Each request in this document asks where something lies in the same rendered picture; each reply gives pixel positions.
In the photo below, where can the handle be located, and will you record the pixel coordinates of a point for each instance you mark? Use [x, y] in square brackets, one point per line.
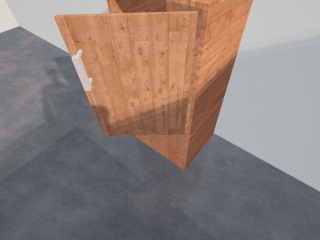
[78, 64]

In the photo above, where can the cupboard door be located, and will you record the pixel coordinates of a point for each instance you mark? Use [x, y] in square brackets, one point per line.
[140, 64]

